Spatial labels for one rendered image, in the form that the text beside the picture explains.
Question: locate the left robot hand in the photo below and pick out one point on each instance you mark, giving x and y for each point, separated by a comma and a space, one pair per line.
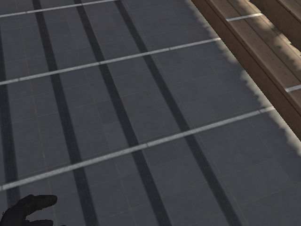
16, 215

